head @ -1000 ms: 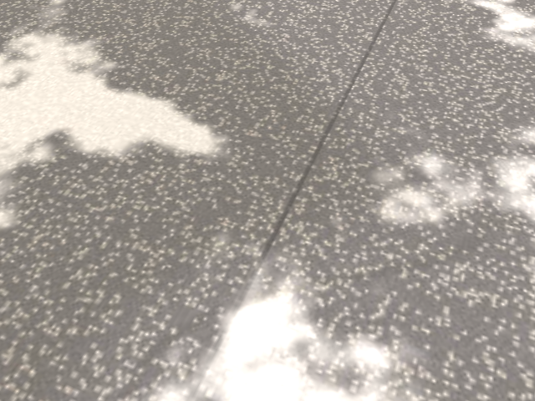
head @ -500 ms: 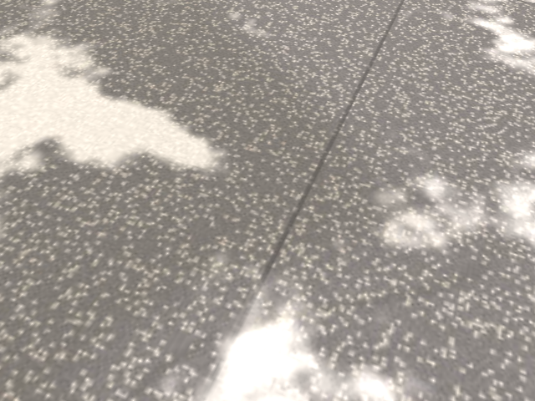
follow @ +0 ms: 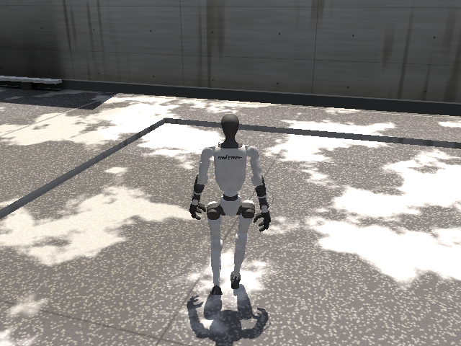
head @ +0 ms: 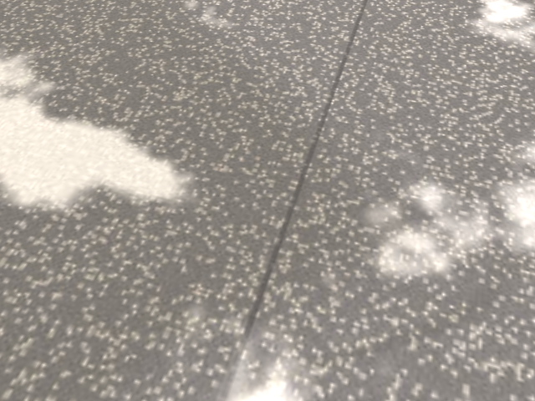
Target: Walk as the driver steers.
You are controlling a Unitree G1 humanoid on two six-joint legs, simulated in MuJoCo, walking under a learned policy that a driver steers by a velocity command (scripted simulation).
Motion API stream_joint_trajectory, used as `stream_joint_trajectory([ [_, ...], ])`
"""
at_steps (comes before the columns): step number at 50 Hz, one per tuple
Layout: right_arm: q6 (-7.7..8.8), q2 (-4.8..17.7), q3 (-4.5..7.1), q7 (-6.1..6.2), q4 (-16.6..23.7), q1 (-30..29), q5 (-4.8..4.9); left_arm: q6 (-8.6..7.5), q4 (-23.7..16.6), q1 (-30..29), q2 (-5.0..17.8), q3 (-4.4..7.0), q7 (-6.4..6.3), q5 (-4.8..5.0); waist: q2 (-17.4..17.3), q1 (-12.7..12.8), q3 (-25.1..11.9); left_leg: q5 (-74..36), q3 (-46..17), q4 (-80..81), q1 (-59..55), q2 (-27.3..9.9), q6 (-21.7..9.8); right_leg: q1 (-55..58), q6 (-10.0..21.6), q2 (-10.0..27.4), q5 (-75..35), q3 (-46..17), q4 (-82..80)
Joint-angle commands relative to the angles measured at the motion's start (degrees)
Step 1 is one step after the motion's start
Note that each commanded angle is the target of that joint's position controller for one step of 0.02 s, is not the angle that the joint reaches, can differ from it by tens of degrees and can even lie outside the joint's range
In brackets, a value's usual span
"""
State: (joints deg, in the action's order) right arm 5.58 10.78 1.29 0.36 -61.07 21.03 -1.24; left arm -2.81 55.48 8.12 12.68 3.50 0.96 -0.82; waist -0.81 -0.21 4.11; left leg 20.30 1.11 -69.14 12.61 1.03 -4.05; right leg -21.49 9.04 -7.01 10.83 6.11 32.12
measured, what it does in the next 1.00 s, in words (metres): walks ahead, turning right: left foot, then right foot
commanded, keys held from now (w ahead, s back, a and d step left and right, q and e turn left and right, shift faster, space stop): w+e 1.00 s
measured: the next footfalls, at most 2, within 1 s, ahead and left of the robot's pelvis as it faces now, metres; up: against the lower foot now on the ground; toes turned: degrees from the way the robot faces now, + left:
left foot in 0.46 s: +0.45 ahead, +0.09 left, +0.00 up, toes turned -17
right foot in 0.98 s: +0.59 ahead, -0.22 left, +0.00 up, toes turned -39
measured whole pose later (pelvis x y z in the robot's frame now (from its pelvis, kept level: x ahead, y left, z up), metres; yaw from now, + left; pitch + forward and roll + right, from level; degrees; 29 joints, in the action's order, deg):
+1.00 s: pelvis +0.51 -0.09 +0.00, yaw -35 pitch +2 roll +1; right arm 3.1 13.8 2.7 0.8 -52.3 24.0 -1.1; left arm -1.1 39.9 0.1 13.8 2.4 3.7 -3.2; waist -0.1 -3.4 3.4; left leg 26.0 16.7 -31.9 -1.1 -5.8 1.8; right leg -27.1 8.3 -1.9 8.9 5.8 33.2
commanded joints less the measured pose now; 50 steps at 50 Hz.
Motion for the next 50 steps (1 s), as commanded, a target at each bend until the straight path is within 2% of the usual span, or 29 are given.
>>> stream_joint_trajectory([
  [1, 1.15, 6.97, 1.68, -0.31, 6.97, -3.45, -0.6, -0.67, -0.13, 6.05, 5.04, 1.13, -0.45, 0.16, -2.86, -0.05, -1.28, -4.6, -4.92, -3.53, 21.48, -5.61, 0.52, 14.39, 9.66, 19.71, -4.29, -30.61, -20.62],
  [3, -0.8, 5.08, 1.43, -0.43, 7.72, -2.35, -1.43, -1.65, 0.27, 7.29, 5.0, 0.85, -0.9, 0.29, -1.05, -2.08, -1.96, -3.64, -4.37, 1.56, 17.42, -6.11, 2.35, 9.96, 8.45, 16.75, -11.58, -25.43, -20.77],
  [6, -2.46, 4.9, 1.37, -0.6, 10.57, -7.32, -1.65, -2.04, 0.33, 10.82, 7.46, 1.31, -1.19, 0.59, 0.88, -1.51, -0.9, -6.95, -2.21, 9.12, 19.68, -6.32, 4.8, 7.7, 7.88, 14.3, -12.73, -22.37, -22.04],
  [8, -2.79, 5.57, 1.46, -0.76, 13.42, -14.03, -1.45, -1.75, 0.22, 13.51, 7.42, 1.28, -1.15, 0.76, 1.93, 0.52, 0.46, -12.21, -1.34, 15.55, 23.0, -6.4, 6.16, 8.74, 6.35, 13.35, -13.28, -22.47, -22.75],
  [12, -2.9, 5.73, 1.2, -1.36, 17.04, -22.38, -0.95, -1.16, 0.04, 18.89, 7.38, 1.39, -1.21, 0.62, 3.56, 4.25, -0.86, -19.62, -1.13, 24.26, 25.79, -4.78, 6.74, 15.71, 2.98, 12.37, -20.03, -22.93, -19.97],
  [17, -2.32, 6.17, 0.49, -1.64, 21.44, -30.13, -0.35, -0.57, -0.75, 22.41, 8.17, 1.64, -1.95, -0.3, 5.05, 6.69, -0.9, -17.54, -1.17, 32.01, 26.94, -2.12, 5.9, 23.99, 3.46, 13.46, -27.22, -25.88, -15.21],
  [19, -1.72, 7.13, 0.55, -1.57, 22.2, -28.86, -0.06, -0.56, -1.68, 20.94, 9.08, 1.97, -2.41, -0.49, 5.84, 5.14, -1.21, -15.81, -1.96, 36.69, 21.63, -1.26, 4.79, 24.08, 2.42, 14.04, -29.69, -27.16, -12.73],
  [20, -1.39, 8.01, 0.84, -1.33, 21.56, -25.27, 0.1, -0.65, -2.51, 18.59, 9.87, 2.19, -2.49, -0.48, 6.25, 2.9, -2.18, -13.81, -1.84, 39.49, 14.79, -0.17, 3.88, 21.78, 1.1, 13.54, -33.23, -26.78, -10.36],
  [21, -1.0, 9.56, 1.5, -0.84, 19.93, -19.45, 0.19, -0.96, -3.14, 17.04, 10.66, 2.39, -2.24, -0.41, 6.05, 0.43, -5.06, -12.32, -1.29, 41.19, 5.8, 1.5, 2.85, 19.83, -0.19, 12.31, -38.44, -26.52, -5.29],
  [22, -0.24, 11.44, 2.29, -0.15, 17.97, -11.31, 0.03, -1.51, -3.6, 15.61, 10.89, 2.45, -1.58, 0.11, 3.68, -3.77, -9.56, -14.96, -2.11, 44.7, -5.96, 0.11, 1.19, 16.46, -1.53, 9.45, -37.86, -24.32, 4.5],
  [23, 0.25, 15.5, 3.35, 0.96, 17.41, -2.1, -1.35, -2.18, -5.63, 15.39, 8.07, 1.74, -1.03, 1.0, -0.8, -6.95, -17.75, -5.62, -12.95, 45.15, -20.13, -11.55, -1.47, 8.53, -2.52, 6.49, -22.88, -21.62, 18.56],
  [24, -0.5, 20.11, 4.38, 1.18, 17.86, -1.07, -2.65, -1.83, -7.19, 21.96, 2.34, 0.73, -1.23, 3.12, -14.1, -3.23, -24.23, -5.35, -37.65, 48.83, -33.28, -27.5, -7.8, -8.97, -4.24, -2.07, 20.19, -14.09, 34.32],
  [25, -1.41, 16.55, 4.33, 0.75, 17.89, -3.45, -1.58, -0.93, -6.31, 22.51, 8.11, 1.48, -1.83, 1.02, -9.77, -1.57, -21.67, 1.17, -44.37, 50.86, -27.99, -27.16, -9.51, -14.07, -3.57, 2.73, 19.3, -13.06, 40.79],
  [26, -1.51, 10.79, 3.03, 0.54, 18.79, -7.56, -1.03, -0.43, -6.11, 18.34, 8.52, 1.72, -1.54, 0.0, -3.05, -0.92, -12.59, 2.06, -34.78, 52.33, -19.29, -23.97, -8.03, -14.77, -3.9, 5.42, 13.23, -12.5, 41.09],
  [27, -1.31, 8.05, 2.29, 0.28, 18.59, -9.64, -0.99, -0.28, -6.68, 15.03, 7.3, 1.54, -0.98, -0.27, -0.2, -0.63, -7.36, -3.42, -26.02, 54.16, -12.62, -20.67, -6.58, -13.99, -4.38, 7.17, 9.61, -11.87, 38.76],
  [28, -1.06, 7.45, 2.04, 0.34, 18.07, -9.49, -1.11, 0.15, -7.09, 13.64, 6.66, 1.62, -0.41, -0.76, -2.02, -0.05, -5.38, -8.16, -20.22, 55.46, -9.19, -18.3, -5.12, -12.93, -4.77, 8.49, 8.26, -11.41, 36.98],
  [29, -0.7, 7.36, 1.95, 0.43, 17.16, -8.47, -0.86, 0.89, -7.46, 13.47, 6.34, 1.65, 0.22, -1.29, -4.26, 0.67, -4.33, -12.5, -15.86, 56.47, -6.66, -16.67, -4.37, -11.77, -5.26, 9.24, 7.78, -10.94, 35.98],
  [30, -0.17, 7.47, 2.02, 0.24, 16.37, -7.41, -0.49, 1.57, -7.77, 13.27, 5.73, 1.55, 0.67, -1.33, -4.91, 1.1, -4.23, -16.63, -12.9, 56.99, -5.76, -15.97, -4.14, -11.29, -5.42, 9.38, 7.24, -10.4, 35.76],
  [33, 1.12, 8.12, 2.42, -0.23, 15.18, -4.88, 0.3, 2.63, -10.25, 8.88, 4.82, 1.22, 1.73, -1.32, -4.8, 1.37, -4.02, -23.43, -7.23, 58.86, -6.5, -16.42, -4.94, -15.29, -5.93, 10.35, 3.86, -9.56, 34.64],
  [36, 1.1, 8.24, 2.57, -0.28, 14.28, -2.98, 0.14, 2.75, -13.01, 2.61, 4.64, 0.78, 2.56, -1.39, -4.31, 0.67, -2.32, -25.37, -1.67, 60.33, -7.19, -15.74, -4.99, -19.39, -6.69, 11.17, -1.84, -8.44, 29.81],
  [39, 0.95, 8.83, 2.74, -0.34, 13.6, -1.82, 0.05, 2.36, -15.31, -3.29, 3.62, -0.12, 3.26, -1.09, -4.22, -0.37, -0.92, -26.87, 3.9, 60.57, -7.0, -14.14, -3.92, -17.17, -6.68, 10.98, -8.53, -5.83, 18.8],
  [43, 0.4, 11.06, 3.37, 0.2, 12.35, 1.48, 0.11, 2.19, -18.22, -9.9, 3.78, -0.69, 3.93, -1.33, -4.11, -2.17, 0.62, -29.81, 7.5, 59.72, -11.15, -16.0, -3.01, -13.66, -4.72, 10.35, -7.6, -1.63, 8.09],
  [45, -0.44, 11.92, 3.57, 0.53, 11.52, 3.1, 0.03, 2.21, -19.09, -11.01, 4.4, -0.53, 3.79, -1.69, -4.18, -2.33, 0.53, -37.35, 9.31, 56.26, -14.99, -16.87, -2.42, -12.07, -3.05, 8.8, -3.02, 0.19, 5.03],
  [47, -1.42, 13.71, 3.92, 0.89, 10.95, 3.86, -0.06, 2.18, -18.69, -7.98, 5.39, 0.01, 3.22, -2.05, -5.32, -0.68, -2.26, -54.9, 11.66, 47.03, -17.63, -17.14, -1.73, -5.94, -0.78, 4.94, 3.27, 2.39, 3.0],
  [48, -2.02, 14.45, 4.02, 0.98, 10.89, 4.04, -0.01, 1.86, -17.35, -2.8, 6.35, 0.61, 2.83, -2.16, -5.23, 1.51, -5.54, -59.6, 12.46, 38.36, -17.56, -17.0, -1.55, 0.07, 0.66, 2.56, 4.97, 2.66, 1.23],
  [49, -2.51, 14.54, 3.89, 0.97, 11.43, 3.54, 0.19, 1.31, -14.35, 6.57, 7.86, 1.61, 2.11, -2.6, -2.96, 5.65, -10.91, -54.68, 13.84, 25.44, -12.38, -15.87, -0.23, 12.53, 2.43, 1.0, 2.86, 1.6, -3.08],
  [50, -2.45, 11.72, 3.1, 0.55, 14.02, 4.33, 0.66, 1.19, -12.93, 14.08, 13.33, 3.37, 1.09, -3.19, 4.3, 8.04, -17.93, -33.29, 14.18, 7.22, 4.05, -13.45, 2.1, 29.92, 6.55, 12.52, 12.17, -14.87, -5.43],
])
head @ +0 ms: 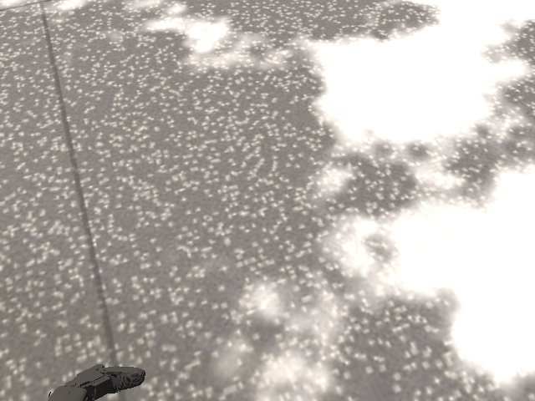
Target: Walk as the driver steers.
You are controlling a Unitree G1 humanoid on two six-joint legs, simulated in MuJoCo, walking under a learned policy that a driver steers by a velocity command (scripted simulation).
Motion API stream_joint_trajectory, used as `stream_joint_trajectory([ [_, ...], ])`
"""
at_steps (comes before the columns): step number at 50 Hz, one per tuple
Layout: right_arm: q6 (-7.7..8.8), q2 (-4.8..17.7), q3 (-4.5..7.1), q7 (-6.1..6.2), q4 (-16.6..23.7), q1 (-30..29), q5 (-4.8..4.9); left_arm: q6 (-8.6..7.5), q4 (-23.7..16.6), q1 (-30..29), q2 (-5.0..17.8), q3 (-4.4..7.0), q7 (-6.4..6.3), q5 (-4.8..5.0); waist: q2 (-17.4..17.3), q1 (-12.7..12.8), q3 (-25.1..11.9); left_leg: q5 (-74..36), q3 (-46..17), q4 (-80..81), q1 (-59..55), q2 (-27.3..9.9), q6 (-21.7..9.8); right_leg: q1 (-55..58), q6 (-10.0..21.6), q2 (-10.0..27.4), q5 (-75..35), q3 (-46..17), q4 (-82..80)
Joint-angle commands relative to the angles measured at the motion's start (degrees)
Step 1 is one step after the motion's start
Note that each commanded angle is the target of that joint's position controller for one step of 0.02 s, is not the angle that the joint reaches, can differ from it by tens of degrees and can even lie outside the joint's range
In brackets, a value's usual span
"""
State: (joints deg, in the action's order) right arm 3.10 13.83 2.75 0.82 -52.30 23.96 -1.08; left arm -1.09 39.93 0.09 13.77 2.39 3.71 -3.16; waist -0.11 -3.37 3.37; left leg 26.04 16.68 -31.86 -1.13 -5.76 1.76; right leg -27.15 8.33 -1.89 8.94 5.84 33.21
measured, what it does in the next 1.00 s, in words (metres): walks ahead: left foot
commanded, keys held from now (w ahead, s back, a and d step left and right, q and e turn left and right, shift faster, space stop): w+e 0.12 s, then w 0.10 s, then w+q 0.78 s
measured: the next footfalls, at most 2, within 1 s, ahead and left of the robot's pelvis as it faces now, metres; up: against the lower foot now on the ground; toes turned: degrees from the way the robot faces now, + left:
left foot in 0.56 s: +0.47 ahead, +0.05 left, +0.00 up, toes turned +0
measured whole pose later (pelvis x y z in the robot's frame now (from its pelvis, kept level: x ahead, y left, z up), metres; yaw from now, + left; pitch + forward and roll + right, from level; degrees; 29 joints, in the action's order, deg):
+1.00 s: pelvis +0.56 -0.01 +0.02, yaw +12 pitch +2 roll +1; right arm 2.0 16.1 4.2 -0.1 -47.5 24.9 -0.7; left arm -2.6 39.4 2.6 14.6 -0.4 1.3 -1.9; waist 1.7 -5.5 1.8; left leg 18.8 -10.7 -19.7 1.9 8.2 -5.7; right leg -33.6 -2.2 2.4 4.2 -2.7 35.0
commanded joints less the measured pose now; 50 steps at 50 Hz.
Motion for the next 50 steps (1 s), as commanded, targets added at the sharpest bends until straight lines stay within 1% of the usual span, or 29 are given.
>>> stream_joint_trajectory([
  [1, 0.55, 5.71, 1.28, -0.91, 9.78, -0.43, 0.27, -0.01, 1.21, 20.2, 17.48, 5.67, -2.2, 1.2, 14.44, 7.96, -21.09, 5.28, -7.16, -48.38, 39.14, 5.21, -0.51, 46.64, 13.97, 21.69, 11.37, -45.72, -13.92],
  [2, 0.94, 9.31, 1.89, -1.09, 11.25, -7.38, -0.35, 0.71, 0.96, 22.2, 16.37, 5.52, -2.78, 1.87, 5.12, 11.04, -18.18, 1.62, -16.55, -50.45, 45.41, 3.63, -0.82, 45.03, 13.73, 21.02, 2.67, -43.5, -16.17],
  [3, 1.54, 7.52, 1.25, -1.3, 11.8, -9.15, 0.4, 0.61, 2.1, 19.92, 13.82, 4.86, -3.36, 2.18, 2.86, 8.96, -11.18, -3.76, -17.34, -47.59, 46.28, 0.95, -1.35, 38.62, 12.73, 19.63, -4.0, -34.75, -15.87],
  [4, 1.83, 6.97, 1.01, -1.2, 10.84, -7.74, 0.34, 0.17, 2.4, 17.53, 10.83, 4.05, -3.53, 2.46, 0.11, 5.96, -6.41, -6.26, -17.47, -41.01, 42.45, -1.07, -1.51, 30.24, 10.23, 16.56, -11.31, -29.25, -16.71],
  [5, 1.14, 6.92, 1.08, -1.17, 10.84, -7.39, -0.65, -0.35, 2.37, 15.54, 9.48, 3.55, -3.72, 2.74, 0.1, 3.71, -4.63, -6.28, -18.03, -37.34, 38.89, -1.98, -1.1, 25.0, 8.75, 13.61, -14.95, -25.83, -17.45],
  [6, 0.04, 6.71, 1.0, -1.25, 10.13, -5.4, -1.56, -0.8, 1.86, 13.77, 8.45, 3.14, -3.71, 2.84, 0.48, 2.01, -4.77, -6.46, -18.05, -35.59, 35.45, -2.16, -0.57, 21.64, 8.19, 11.67, -16.71, -23.38, -18.39],
  [7, -0.94, 6.41, 0.99, -1.5, 9.73, -4.19, -1.91, -1.47, 1.82, 13.78, 7.88, 2.82, -3.51, 2.92, 0.85, 1.33, -5.42, -6.7, -17.56, -34.32, 33.83, -1.9, -0.23, 20.21, 8.22, 10.96, -18.67, -22.13, -19.02],
  [9, -1.91, 5.42, 0.85, -2.0, 9.87, -4.96, -1.82, -2.4, 2.92, 15.86, 8.35, 2.84, -3.2, 3.01, 1.04, 1.25, -4.82, -9.92, -16.49, -30.79, 34.21, -1.55, 0.29, 18.6, 7.99, 9.72, -19.27, -20.05, -21.01],
  [12, -2.1, 4.83, 0.63, -2.35, 11.4, -11.15, -1.61, -2.93, 4.91, 20.04, 8.19, 2.58, -3.09, 3.0, 1.75, 3.25, -1.99, -17.56, -15.79, -23.26, 38.45, -1.89, 0.51, 20.02, 5.95, 9.04, -18.66, -18.4, -23.64],
  [16, -1.84, 4.86, 0.44, -2.7, 12.68, -17.32, -0.73, -3.56, 6.57, 23.67, 8.16, 2.14, -3.19, 2.86, 2.71, 5.89, -1.12, -25.11, -15.13, -15.23, 41.29, -1.13, -1.01, 26.31, 2.37, 9.36, -23.07, -14.95, -23.99],
  [20, -1.46, 4.22, -0.12, -3.28, 14.4, -23.15, -0.38, -3.85, 8.49, 26.61, 7.83, 1.56, -3.89, 1.97, 2.51, 7.82, 1.52, -26.15, -14.04, -8.64, 42.44, 1.21, -3.41, 31.58, 1.45, 11.14, -25.74, -11.59, -24.6],
  [22, -1.22, 4.08, -0.28, -3.62, 15.15, -24.7, -0.33, -3.85, 9.46, 27.19, 7.84, 1.32, -4.44, 1.52, 2.47, 7.91, 2.52, -24.0, -13.61, -5.31, 41.37, 3.03, -4.92, 34.0, 1.06, 12.34, -29.22, -9.85, -23.88],
  [23, -1.11, 4.14, -0.26, -3.68, 15.18, -24.19, -0.33, -3.86, 9.73, 26.57, 8.04, 1.22, -4.74, 1.36, 2.69, 7.18, 2.39, -22.28, -13.05, -3.65, 39.19, 4.23, -5.9, 34.62, 0.49, 12.73, -33.78, -8.62, -22.57],
  [25, -1.07, 4.83, 0.1, -3.18, 13.91, -19.83, -0.4, -4.02, 9.96, 24.84, 9.07, 1.16, -5.29, 1.15, 4.25, 4.78, -0.48, -17.49, -10.29, -2.11, 31.09, 8.08, -8.19, 35.54, -1.05, 12.74, -53.23, -6.0, -15.59],
  [26, -0.94, 5.83, 0.58, -2.78, 12.47, -14.95, -0.46, -3.88, 10.19, 24.51, 9.78, 1.25, -5.51, 0.86, 4.96, 2.66, -3.41, -14.97, -9.52, -1.49, 26.07, 10.08, -9.37, 36.44, -1.68, 12.68, -61.14, -5.12, -8.51],
  [27, -0.56, 7.01, 1.23, -2.42, 10.16, -7.45, -0.67, -3.55, 10.12, 23.85, 10.61, 1.41, -5.58, 0.81, 4.99, -0.63, -7.34, -15.02, -9.66, 1.64, 18.12, 11.48, -10.75, 35.15, -2.1, 12.11, -61.79, -4.12, 1.74],
  [28, -0.12, 9.09, 2.13, -1.96, 7.93, 1.28, -1.56, -3.64, 9.05, 21.91, 11.0, 1.33, -5.66, 1.37, 3.42, -5.34, -11.64, -17.07, -15.64, 4.33, 4.29, 7.29, -13.52, 25.38, -2.81, 10.88, -49.98, -2.5, 15.42],
  [29, -0.29, 17.11, 4.48, -1.35, 7.76, 6.35, -2.31, -4.15, 5.88, 24.6, 6.79, 0.35, -5.07, 3.13, -9.05, -4.33, -18.45, -18.65, -42.12, 4.39, -13.69, -9.62, -22.63, 4.07, -6.1, 1.78, -16.04, 0.65, 40.63],
  [30, -0.76, 15.3, 4.17, -2.0, 7.5, 2.96, 0.32, -4.53, 5.27, 23.65, 8.11, 0.72, -4.52, 1.66, -8.66, -1.73, -20.53, -24.77, -61.02, 12.3, -16.38, -14.42, -26.49, -7.79, -6.05, -4.35, 18.53, -7.47, 49.65],
  [31, -1.03, 13.9, 3.95, -2.13, 7.93, -1.54, 1.38, -4.81, 3.99, 19.61, 8.03, 0.47, -4.08, 1.07, -3.97, -0.2, -11.93, -19.47, -52.48, 13.48, -9.06, -12.45, -24.84, -11.98, -5.65, 0.48, 13.9, -11.55, 48.9],
  [32, -1.22, 10.67, 3.18, -2.16, 8.5, -4.52, 1.05, -5.31, 3.17, 17.28, 8.19, 0.23, -3.71, 1.37, -0.27, 0.76, -6.43, -20.03, -46.52, 15.64, -1.2, -10.66, -22.9, -11.75, -5.81, 2.9, 10.31, -10.6, 44.94],
  [33, -1.21, 8.79, 2.61, -2.03, 8.45, -6.01, 0.77, -5.04, 2.98, 16.5, 7.73, 0.24, -3.54, 1.27, 1.72, 2.53, -2.65, -23.03, -42.12, 17.2, 5.15, -7.81, -20.71, -9.88, -6.16, 4.56, 9.59, -10.1, 40.51],
  [34, -1.03, 7.77, 2.21, -1.77, 8.15, -6.71, 0.9, -4.03, 2.59, 16.87, 7.36, 0.09, -3.5, 0.62, 1.36, 4.19, -1.18, -26.47, -38.63, 18.38, 9.98, -5.28, -19.33, -7.25, -7.15, 5.55, 9.55, -9.77, 37.23],
  [36, -0.14, 8.59, 2.3, -1.78, 7.89, -6.07, 0.98, -2.14, 2.45, 18.1, 5.93, -0.37, -3.17, 0.0, -0.69, 5.27, -2.31, -31.05, -34.6, 19.48, 13.51, -2.51, -18.75, -4.4, -8.8, 5.99, 9.04, -8.3, 32.92],
  [38, 0.29, 10.11, 2.77, -1.75, 7.47, -4.71, 1.11, -1.47, 1.1, 15.51, 5.34, -0.64, -3.0, 0.08, -1.61, 5.04, -2.16, -32.23, -32.62, 20.49, 15.01, -0.78, -18.51, -5.35, -10.24, 6.31, 5.96, -6.95, 27.83],
  [42, -0.01, 10.5, 3.15, -1.54, 6.97, -0.89, 1.36, -1.47, -2.38, 5.27, 4.79, -1.09, -2.7, 0.48, -3.09, 1.47, -1.07, -31.8, -32.05, 20.08, 12.64, 1.76, -15.41, -8.18, -11.88, 5.97, -4.34, -5.96, 14.16],
  [46, -0.46, 11.09, 3.52, -1.05, 6.76, 3.1, 0.81, -2.01, -4.71, -1.48, 4.9, -1.5, -2.44, 1.15, -3.74, -1.72, -2.1, -36.49, -34.53, 16.17, 6.08, 1.09, -14.26, -8.81, -11.61, 3.94, -7.57, -6.12, 5.87],
  [48, -0.59, 11.55, 3.68, -0.71, 7.21, 3.35, 0.3, -2.51, -5.72, -3.13, 5.49, -1.53, -2.5, 1.42, -4.09, -2.01, -2.3, -38.72, -36.62, 13.67, 3.92, -0.02, -13.84, -7.32, -10.86, 2.9, -5.94, -6.73, 2.58],
  [50, -0.55, 12.35, 3.9, -0.31, 8.38, 0.54, 0.02, -2.99, -5.22, 0.24, 7.03, -1.08, -2.74, 1.6, -4.8, 0.48, -2.92, -39.25, -38.74, 10.96, 5.03, -0.81, -12.02, -0.1, -9.51, 1.92, -2.6, -7.8, -1.84],
])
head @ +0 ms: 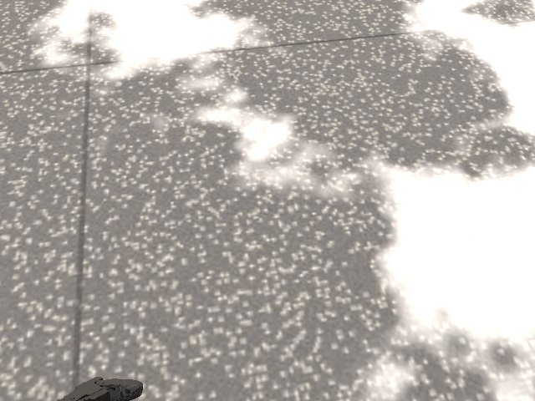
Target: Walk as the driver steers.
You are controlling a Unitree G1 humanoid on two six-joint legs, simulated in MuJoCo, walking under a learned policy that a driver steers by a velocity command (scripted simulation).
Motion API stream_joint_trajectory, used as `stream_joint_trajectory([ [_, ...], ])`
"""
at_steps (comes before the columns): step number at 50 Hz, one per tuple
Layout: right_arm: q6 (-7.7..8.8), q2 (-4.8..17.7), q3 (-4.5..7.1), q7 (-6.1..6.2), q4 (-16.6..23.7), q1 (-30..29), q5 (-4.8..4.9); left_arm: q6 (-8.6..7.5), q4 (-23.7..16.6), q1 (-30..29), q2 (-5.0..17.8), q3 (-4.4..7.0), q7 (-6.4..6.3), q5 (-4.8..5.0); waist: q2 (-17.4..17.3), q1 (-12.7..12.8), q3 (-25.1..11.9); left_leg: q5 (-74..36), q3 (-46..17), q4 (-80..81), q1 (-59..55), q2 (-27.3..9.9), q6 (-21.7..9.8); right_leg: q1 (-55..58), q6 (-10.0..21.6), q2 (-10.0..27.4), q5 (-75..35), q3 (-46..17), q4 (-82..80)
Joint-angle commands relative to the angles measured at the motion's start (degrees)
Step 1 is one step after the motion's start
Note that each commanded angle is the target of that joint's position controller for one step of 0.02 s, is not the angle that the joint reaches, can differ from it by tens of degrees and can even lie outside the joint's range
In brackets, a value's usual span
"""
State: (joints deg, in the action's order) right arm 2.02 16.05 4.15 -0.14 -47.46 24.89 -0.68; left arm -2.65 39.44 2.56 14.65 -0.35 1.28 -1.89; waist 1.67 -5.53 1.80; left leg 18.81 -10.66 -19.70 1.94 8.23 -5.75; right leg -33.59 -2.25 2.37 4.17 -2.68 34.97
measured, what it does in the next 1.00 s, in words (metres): walks ahead, turning left: right foot, then left foot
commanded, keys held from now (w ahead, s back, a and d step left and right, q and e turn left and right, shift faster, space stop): w+q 0.78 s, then w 0.08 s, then w+e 0.14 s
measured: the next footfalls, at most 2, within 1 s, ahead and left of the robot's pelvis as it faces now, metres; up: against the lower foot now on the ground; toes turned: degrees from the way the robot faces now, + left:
right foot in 0.06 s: +0.20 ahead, -0.13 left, +0.00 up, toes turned +5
left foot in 0.58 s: +0.41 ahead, +0.16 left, +0.00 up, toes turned +25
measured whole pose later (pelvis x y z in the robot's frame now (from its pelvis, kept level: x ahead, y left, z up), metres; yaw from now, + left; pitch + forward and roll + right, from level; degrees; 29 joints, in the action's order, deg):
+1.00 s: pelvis +0.49 +0.14 +0.00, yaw +31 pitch +1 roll +1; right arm 3.4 15.3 2.7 -0.5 -46.9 23.8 -0.6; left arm -0.8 41.2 7.4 14.9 1.5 2.0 -1.9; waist 2.5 -3.3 1.7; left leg 14.9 -5.1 -12.8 -1.4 8.4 -6.8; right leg -37.0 -0.3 5.5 1.6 1.2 40.6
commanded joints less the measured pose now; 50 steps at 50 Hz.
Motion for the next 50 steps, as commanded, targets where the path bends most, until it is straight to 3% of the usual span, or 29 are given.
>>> stream_joint_trajectory([
  [1, 0.66, 10.65, 2.59, 0.62, 4.13, -2.23, -0.47, -1.71, -3.53, 1.9, 7.24, 2.13, -0.66, 0.42, -6.83, 4.73, -2.61, -34.62, -11.89, -4.27, 3.7, -14.33, -3.43, 12.94, 1.96, -3.51, 4.58, 0.95, -5.26],
  [2, 0.99, 10.64, 2.49, 0.27, 4.33, -3.45, -0.13, -2.29, -1.68, 8.48, 8.53, 2.77, -1.26, 0.23, -4.92, 8.27, -5.62, -36.22, -10.43, -11.76, 5.8, -11.78, -2.1, 22.39, 3.27, -3.84, 4.08, 1.12, -9.05],
  [3, 1.53, 7.95, 1.68, -0.34, 5.15, -3.23, 0.63, -2.97, -0.8, 16.14, 12.04, 3.8, -2.18, -0.85, 0.36, 11.5, -12.14, -28.84, -6.55, -24.97, 10.87, -8.12, -0.46, 34.66, 5.98, 4.62, 10.43, -6.74, -11.27],
  [4, 1.75, 2.58, 0.37, -0.25, 7.11, -0.06, 2.19, -2.53, -1.25, 20.79, 16.66, 4.93, -3.0, -2.06, 10.15, 11.32, -18.54, 0.98, 1.53, -40.7, 25.64, -0.92, 1.4, 48.59, 10.19, 19.95, 18.73, -27.41, -14.97],
  [5, 1.13, 5.57, 0.57, -0.08, 7.64, 3.28, 0.71, -1.49, -0.63, 18.63, 17.08, 5.53, -2.76, -1.01, 14.9, 7.79, -19.37, 13.48, 4.23, -48.54, 34.08, -1.5, 1.28, 47.39, 14.6, 24.12, 22.12, -43.33, -18.5],
  [6, 0.23, 7.68, 0.92, 0.07, 5.81, 0.67, -0.43, -1.09, -1.59, 15.04, 10.82, 4.37, -2.48, -0.55, 4.71, 7.28, -11.27, 8.35, 3.83, -51.8, 36.14, -5.75, 1.21, 40.45, 13.95, 21.59, 25.67, -35.91, -18.54],
  [7, 0.03, 7.1, 0.76, -0.6, 6.03, -3.1, -0.75, -1.17, -1.55, 12.7, 7.01, 3.43, -2.2, -0.17, 0.36, 7.41, -5.61, 3.99, 4.61, -49.99, 35.34, -7.31, 1.68, 33.75, 12.72, 18.02, 21.07, -26.53, -19.83],
  [8, -0.28, 6.05, 0.67, -1.15, 6.25, -4.31, -0.83, -1.31, -1.23, 11.54, 5.83, 3.06, -2.12, -0.35, 1.62, 6.42, -3.22, 1.96, 5.23, -47.78, 34.02, -8.84, 2.19, 29.91, 11.13, 15.22, 14.87, -19.56, -21.46],
  [10, -1.53, 5.33, 0.55, -2.15, 6.35, -4.78, -1.67, -2.19, 0.35, 12.85, 5.85, 3.12, -2.07, 0.11, 4.65, 5.6, -1.57, 0.27, 6.37, -46.67, 32.44, -10.07, 3.09, 26.56, 10.28, 12.31, 4.2, -11.04, -22.9],
  [14, -2.34, 4.24, 0.18, -3.25, 8.89, -9.93, -1.6, -3.56, 2.09, 15.2, 6.83, 3.84, -1.39, 0.9, 3.79, 5.34, -1.46, -5.2, 6.91, -45.19, 36.9, -11.09, 4.12, 27.96, 11.66, 13.0, -5.23, -3.57, -25.28],
  [20, -1.97, 2.07, -1.13, -4.4, 12.52, -20.61, -1.27, -3.22, 4.35, 17.39, 7.48, 4.38, -1.2, 0.82, 3.47, 7.26, 1.41, -16.48, 11.0, -28.85, 36.53, -11.75, 4.29, 28.89, 10.2, 10.84, -9.08, 7.51, -25.94],
  [25, -1.85, 2.45, -1.36, -4.77, 15.06, -26.25, -1.77, -2.06, 6.61, 21.02, 9.78, 5.1, -1.85, 0.7, 3.48, 8.73, 2.68, -10.46, 16.41, -18.09, 32.09, -9.9, 0.71, 35.06, 8.5, 13.04, -18.26, 11.79, -21.79],
  [27, -1.82, 3.33, -0.83, -4.09, 14.6, -23.35, -2.18, -1.25, 7.33, 21.58, 11.54, 5.42, -2.23, 0.56, 4.45, 7.0, -0.07, -4.09, 18.73, -15.96, 26.01, -6.06, -1.64, 37.73, 7.68, 13.28, -37.17, 14.34, -12.58],
  [28, -1.48, 4.25, -0.23, -3.6, 13.18, -18.04, -2.4, -0.73, 7.48, 21.73, 12.34, 5.52, -2.36, 0.62, 4.24, 4.6, -3.49, -2.42, 19.06, -14.07, 19.84, -3.54, -3.15, 37.77, 7.45, 13.06, -43.04, 15.34, -3.63],
  [29, -0.94, 5.71, 0.76, -2.85, 9.99, -8.31, -2.88, -0.34, 7.0, 21.22, 12.27, 5.35, -2.42, 0.8, 1.68, 0.16, -9.11, -4.78, 17.88, -9.81, 6.95, -2.02, -4.95, 32.41, 6.11, 11.7, -38.28, 16.86, 9.69],
  [30, -0.89, 11.56, 2.59, -1.82, 8.68, -1.16, -3.23, -0.47, 4.37, 22.45, 8.81, 4.32, -2.02, 1.13, -6.36, -1.96, -16.27, 5.36, 0.34, -7.43, -10.72, -14.34, -9.12, 15.54, 3.81, 9.07, -15.77, 17.14, 28.05],
  [31, -1.32, 16.88, 3.85, -1.41, 10.07, -3.28, -0.95, -0.83, 0.14, 20.33, 5.99, 3.93, -1.21, 0.69, -16.71, 0.91, -20.49, 1.18, -31.28, 0.75, -20.92, -27.97, -15.98, -4.68, 0.71, -2.77, 26.6, 10.71, 45.42],
  [32, -1.83, 15.67, 3.85, -0.96, 10.05, -1.65, -0.03, -1.08, -1.25, 13.55, 9.59, 4.52, -1.06, 0.04, -7.46, -2.35, -17.26, -7.51, -27.95, 2.43, -19.68, -27.1, -16.02, -10.9, 1.06, -0.66, 23.0, 1.8, 47.54],
  [33, -1.69, 12.95, 3.11, -0.36, 8.72, -3.69, 0.12, -1.67, -1.53, 12.23, 7.84, 3.87, -0.91, 0.89, -5.08, -0.08, -10.01, -14.66, -19.3, 1.8, -12.88, -25.86, -15.14, -11.38, 1.51, 2.03, 18.08, 1.36, 44.62],
  [34, -1.37, 9.75, 2.16, -0.12, 8.2, -5.69, 0.12, -1.96, -0.58, 13.47, 7.17, 3.57, -1.04, 0.87, -2.25, 2.94, -5.0, -21.83, -13.61, 2.43, -4.42, -22.67, -12.49, -7.61, 1.71, 4.01, 15.84, 1.41, 38.08],
  [36, -0.54, 7.21, 1.15, -0.02, 8.63, -9.61, 0.34, -0.24, 0.33, 16.01, 7.0, 3.55, -0.91, -0.77, -2.8, 6.92, -3.32, -27.35, -7.49, 4.13, 4.39, -17.78, -10.4, -0.48, 0.87, 5.08, 15.93, 0.99, 32.48],
  [39, 0.74, 8.05, 1.32, -0.48, 7.63, -8.07, 0.48, 1.59, 0.19, 15.35, 5.87, 3.47, -0.41, -1.11, -3.2, 7.54, -3.35, -27.9, -5.57, 6.23, 8.1, -15.36, -10.82, 0.47, -0.35, 4.17, 13.14, 2.3, 27.53],
  [45, 1.67, 6.9, 0.73, -0.46, 4.18, -1.33, 0.59, 1.28, -1.95, 4.09, 4.23, 2.83, 0.3, -0.52, -5.0, 3.18, 0.13, -27.51, -2.74, 9.0, 3.01, -14.62, -7.28, -4.6, 0.12, 4.0, -1.82, 3.45, 11.12],
  [50, 2.26, 7.44, 0.35, 0.09, 1.84, 2.71, -0.34, 0.65, -4.04, -3.59, 4.29, 2.58, 0.98, 0.3, -4.68, 0.25, 2.13, -32.61, -0.15, 8.64, -5.35, -17.37, -5.63, -5.87, 3.48, 2.15, -3.53, 5.19, 2.86],
])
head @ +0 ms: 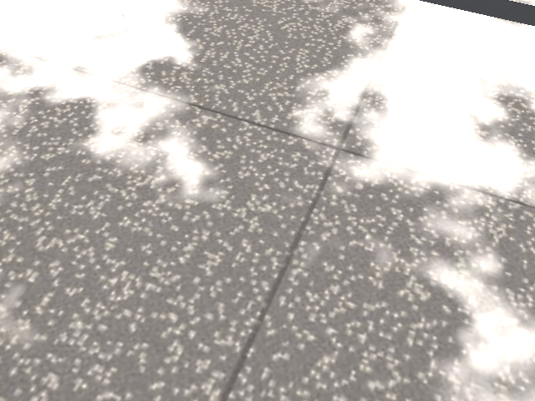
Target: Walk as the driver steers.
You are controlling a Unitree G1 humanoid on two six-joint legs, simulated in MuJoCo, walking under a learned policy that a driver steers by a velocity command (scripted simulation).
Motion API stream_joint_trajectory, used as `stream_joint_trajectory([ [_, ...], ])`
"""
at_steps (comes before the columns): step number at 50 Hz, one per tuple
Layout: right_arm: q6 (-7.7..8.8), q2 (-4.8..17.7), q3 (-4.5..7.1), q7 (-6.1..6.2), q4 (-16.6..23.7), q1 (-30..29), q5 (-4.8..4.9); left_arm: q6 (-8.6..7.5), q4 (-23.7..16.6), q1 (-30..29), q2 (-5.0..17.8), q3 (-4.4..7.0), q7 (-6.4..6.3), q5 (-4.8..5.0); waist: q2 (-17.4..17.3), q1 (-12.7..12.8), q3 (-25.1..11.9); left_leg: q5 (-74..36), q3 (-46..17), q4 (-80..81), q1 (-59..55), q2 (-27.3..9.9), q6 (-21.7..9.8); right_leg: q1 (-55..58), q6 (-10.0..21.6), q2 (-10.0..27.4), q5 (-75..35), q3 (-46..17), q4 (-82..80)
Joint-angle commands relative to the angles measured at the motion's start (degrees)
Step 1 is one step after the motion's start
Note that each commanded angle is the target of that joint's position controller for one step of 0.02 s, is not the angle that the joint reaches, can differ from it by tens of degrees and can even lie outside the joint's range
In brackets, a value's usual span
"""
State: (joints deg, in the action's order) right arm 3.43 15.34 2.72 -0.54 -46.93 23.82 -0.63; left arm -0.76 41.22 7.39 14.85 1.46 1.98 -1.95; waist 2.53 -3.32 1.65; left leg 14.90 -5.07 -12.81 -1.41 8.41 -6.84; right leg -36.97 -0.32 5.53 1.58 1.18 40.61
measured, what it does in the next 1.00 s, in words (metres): walks ahead, turning right: right foot, then left foot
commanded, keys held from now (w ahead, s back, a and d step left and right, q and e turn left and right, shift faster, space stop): w+e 0.44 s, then no key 0.56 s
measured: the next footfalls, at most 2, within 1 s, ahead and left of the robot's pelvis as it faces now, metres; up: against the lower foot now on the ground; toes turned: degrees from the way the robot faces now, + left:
right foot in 0.14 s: +0.25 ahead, -0.11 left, +0.00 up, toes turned -5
left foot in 0.62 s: +0.55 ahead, +0.00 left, +0.00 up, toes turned -17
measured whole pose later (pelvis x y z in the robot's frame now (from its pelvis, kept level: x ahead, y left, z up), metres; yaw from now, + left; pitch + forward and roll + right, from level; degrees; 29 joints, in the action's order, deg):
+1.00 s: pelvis +0.42 -0.05 -0.01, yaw -18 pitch -1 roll +1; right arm 0.5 11.9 -0.1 0.6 -50.2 14.3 -1.0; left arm 2.4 51.4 13.4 13.0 0.7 -1.1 -1.7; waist 1.2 -0.4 1.5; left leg 8.4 2.8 -26.6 17.5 2.5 -3.0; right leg -12.9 0.9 -0.4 14.9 -2.7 29.2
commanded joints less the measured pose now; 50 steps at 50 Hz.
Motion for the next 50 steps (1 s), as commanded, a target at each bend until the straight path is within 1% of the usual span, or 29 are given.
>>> stream_joint_trajectory([
  [1, 0.85, 8.3, 1.73, 0.72, 0.85, 3.95, -0.66, -1.33, -6.08, -8.88, 4.2, 0.8, 0.45, 0.41, -5.7, -1.8, 2.88, -29.81, -5.16, 1.65, -3.16, -18.33, -4.29, -1.96, 2.42, -1.6, 0.28, 1.45, -4.15],
  [3, 0.87, 8.81, 1.67, 1.26, 0.27, 2.63, -1.05, -1.5, -5.72, -7.21, 4.56, 1.0, 0.65, 0.5, -6.0, -0.12, 3.13, -37.13, -2.9, -0.26, -4.1, -19.33, -3.11, 2.49, 4.51, -3.59, 4.21, 1.98, -6.86],
  [4, 0.95, 9.23, 1.64, 1.49, 0.16, 1.51, -1.17, -1.52, -4.77, -4.4, 4.95, 1.28, 0.45, 0.58, -6.35, 1.37, 1.83, -46.35, -1.21, -3.42, -4.08, -19.12, -2.18, 7.45, 5.67, -5.67, 6.65, 2.86, -7.84],
  [5, 0.94, 9.8, 1.69, 1.63, -0.15, 1.05, -1.41, -1.58, -3.25, 0.21, 5.84, 1.79, 0.01, 0.62, -6.63, 3.35, -0.86, -55.37, 0.28, -9.35, -4.64, -18.73, -1.34, 13.33, 6.84, -8.12, 8.95, 3.74, -8.44],
  [6, 0.73, 10.12, 1.65, 1.64, -0.35, 0.35, -1.43, -1.9, -0.65, 7.91, 6.56, 2.37, -0.52, 0.44, -5.52, 6.94, -4.92, -59.42, 2.61, -19.49, -3.82, -17.22, -0.42, 21.94, 8.26, -10.35, 8.31, 4.69, -11.69],
  [7, 0.91, 9.56, 1.24, 1.8, 0.28, -0.19, -1.17, -2.32, 1.58, 16.78, 8.68, 3.22, -1.11, -0.35, -4.25, 10.91, -9.77, -49.59, 4.32, -32.64, 4.93, -15.83, 0.67, 35.46, 10.91, -5.56, 7.93, -1.43, -12.78],
  [8, 1.28, 5.59, 0.26, 1.35, 2.94, 3.59, 0.69, -2.29, 1.89, 22.65, 16.42, 5.47, -1.61, -1.2, 8.02, 10.08, -16.92, -21.71, 8.95, -57.08, 24.38, -6.99, 4.22, 51.62, 19.57, 10.75, 10.6, -29.17, -14.62],
  [9, 1.53, 7.29, 0.63, 1.12, 3.19, 2.06, -1.22, -1.69, 2.47, 19.41, 13.95, 4.98, -0.79, 1.31, 8.03, 7.84, -17.52, 11.95, 3.22, -64.82, 34.89, -2.06, 4.25, 52.65, 22.08, 14.57, 6.18, -46.13, -22.86],
  [10, 1.62, 7.48, 0.47, 0.81, 4.2, -1.99, -1.86, -1.45, 1.79, 14.38, 12.34, 4.72, -0.54, 2.3, 3.05, 6.1, -9.01, 8.17, -0.2, -65.51, 38.95, -6.51, 4.08, 45.57, 21.17, 13.01, 10.75, -38.12, -23.19],
  [11, 2.09, 7.55, 0.14, 0.43, 4.91, -5.11, -1.65, -1.34, 1.23, 11.53, 9.68, 4.14, -0.45, 1.99, -1.12, 5.7, -4.23, 4.66, 0.4, -62.37, 38.96, -8.93, 4.21, 38.5, 19.83, 10.95, 8.92, -31.92, -24.77],
  [13, 1.13, 6.62, -0.12, 0.12, 5.68, -6.09, -2.13, -1.52, 2.01, 9.94, 7.42, 3.36, -0.79, 1.76, -2.01, 2.68, 0.21, 3.63, 0.95, -54.98, 35.17, -11.72, 5.31, 28.77, 16.65, 5.68, 2.14, -24.12, -27.32],
  [17, -1.02, 4.71, -0.91, -0.26, 6.47, -7.45, -2.43, -2.55, 3.05, 11.87, 9.16, 3.91, -0.91, 2.0, -0.17, 1.89, -0.69, 0.5, 3.59, -46.89, 33.59, -12.39, 8.41, 24.2, 16.67, 1.71, -3.95, -18.36, -29.62],
  [22, -0.9, 3.72, -1.59, -0.59, 10.17, -19.64, -1.83, -2.29, 4.2, 16.49, 9.77, 4.52, -1.16, 2.24, 0.68, 6.02, 0.67, -11.81, 4.57, -31.04, 36.18, -11.93, 10.37, 26.62, 13.62, -1.04, -4.33, -17.53, -29.19],
  [25, -0.26, 2.96, -1.99, -0.46, 10.66, -22.38, -1.24, -1.96, 5.28, 18.96, 9.09, 4.29, -1.74, 1.95, 0.82, 7.48, -0.29, -14.78, 6.1, -24.75, 33.28, -9.41, 9.48, 30.27, 11.14, -1.46, -23.11, -14.82, -23.53],
  [28, 0.6, 3.79, -1.77, 0.01, 10.0, -20.88, -1.18, -1.56, 5.62, 19.21, 8.58, 3.97, -2.45, 1.32, 2.2, 7.12, -2.27, -13.34, 5.27, -19.87, 27.4, -7.18, 7.25, 33.38, 8.4, -0.76, -29.35, -15.99, -17.85],
  [30, 1.46, 5.68, -1.03, 0.67, 7.21, -13.29, -1.51, -1.81, 5.12, 16.36, 9.31, 4.03, -2.92, 1.54, 2.23, 3.22, -3.98, -15.0, 4.64, -13.21, 18.88, -6.36, 4.93, 34.29, 6.42, -1.58, -32.2, -16.74, -10.55],
  [31, 2.45, 7.08, -0.68, 1.18, 5.92, -8.27, -1.94, -2.26, 4.77, 15.61, 8.72, 3.77, -2.78, 2.14, 0.01, 0.64, -6.77, -24.25, 2.63, -9.89, 10.01, -9.86, 3.35, 31.6, 5.09, -3.96, -27.18, -15.41, -2.8],
  [32, 2.94, 11.04, -0.13, 1.73, 5.86, -2.27, -2.69, -2.81, 2.69, 18.23, 4.94, 2.67, -2.73, 2.8, -8.3, 0.32, -14.9, -50.35, -9.26, -15.76, -4.73, -24.55, -0.32, 23.14, 3.53, -7.22, -1.6, -12.49, 10.83],
  [33, 1.48, 12.99, 1.19, 1.35, 5.47, -2.17, -1.08, -1.9, 4.23, 27.77, 3.65, 2.55, -3.33, 4.39, -18.16, 2.55, -23.62, -66.31, -23.9, -17.0, -13.89, -36.34, -11.18, 13.88, 2.29, -14.92, 36.58, -7.26, 26.0],
  [34, 0.45, 9.13, 0.68, 0.88, 6.01, -3.55, 0.59, -0.8, 6.12, 25.78, 7.87, 3.11, -3.75, 1.81, -8.49, 2.55, -20.5, -56.37, -24.07, -14.16, -7.51, -33.24, -10.98, 11.38, 2.47, -12.29, 34.3, -8.53, 29.39],
  [35, 0.33, 5.01, -0.54, 0.88, 6.19, -7.5, 0.63, -0.29, 5.95, 20.76, 7.3, 3.11, -3.4, 1.12, -5.63, 2.93, -13.31, -48.1, -17.82, -11.36, -0.79, -29.56, -8.89, 10.77, 1.94, -10.88, 30.52, -9.22, 28.7],
  [36, 0.18, 2.45, -1.46, 1.01, 6.14, -10.62, 0.21, 0.14, 5.46, 17.76, 6.03, 2.74, -3.08, 0.97, -5.21, 3.68, -9.12, -44.48, -13.07, -8.76, 4.46, -26.57, -6.69, 11.17, 1.26, -9.29, 28.27, -8.87, 25.6],
  [37, 0.18, 1.79, -1.87, 1.31, 5.66, -11.94, 0.16, 0.88, 5.34, 16.15, 5.16, 2.49, -2.63, 0.82, -7.45, 4.35, -6.44, -43.14, -9.02, -6.6, 8.72, -24.1, -5.31, 13.02, 0.5, -7.97, 26.43, -8.52, 22.13],
  [38, 0.13, 2.4, -1.77, 1.42, 4.85, -12.26, -0.06, 1.73, 6.02, 17.07, 4.49, 2.32, -2.34, 0.57, -9.38, 5.18, -5.85, -42.62, -6.02, -5.48, 12.69, -22.02, -4.52, 16.87, -0.11, -8.23, 24.5, -7.07, 20.49],
  [41, 0.32, 3.03, -1.77, 1.26, 3.21, -13.06, -0.7, 2.85, 7.52, 17.76, 2.94, 1.59, -2.35, 1.0, -9.59, 6.62, -7.18, -39.42, -1.89, -4.71, 16.01, -19.85, -4.21, 22.53, -0.73, -8.28, 23.13, -4.89, 11.14],
  [46, -1.56, 5.01, -1.04, 1.18, 0.73, -11.63, -0.61, 3.79, 8.64, 12.48, 2.82, 0.71, -3.02, 0.88, -11.22, 4.6, -5.58, -8.2, -4.31, -2.25, 18.78, -18.79, -3.49, 26.97, 0.13, -7.17, 18.6, -1.57, -4.33],
  [48, -2.57, 4.76, -1.05, 1.34, 0.36, -12.4, -0.17, 3.25, 9.5, 11.96, 2.3, 0.29, -3.19, 0.53, -8.89, 5.56, -2.94, 5.5, -4.93, -2.07, 23.93, -17.52, -0.88, 31.93, 1.54, -7.02, 12.67, -1.33, -13.88],
  [49, -2.77, 3.94, -1.21, 1.39, -0.1, -11.36, -0.24, 2.71, 9.34, 11.03, 3.24, 0.18, -3.39, 0.01, -6.44, 5.3, -1.41, 9.68, -5.42, -2.05, 26.52, -16.98, 1.54, 33.34, 2.51, -4.38, 10.8, -5.17, -17.62],
  [50, -2.82, 2.79, -1.38, 1.21, -0.01, -10.6, -0.15, 1.96, 8.98, 10.89, 5.34, 0.24, -3.74, -0.6, -2.38, 4.44, -0.66, 9.25, -3.98, -5.34, 27.29, -14.98, 3.68, 32.65, 4.0, 1.84, 12.9, -12.62, -22.13],
])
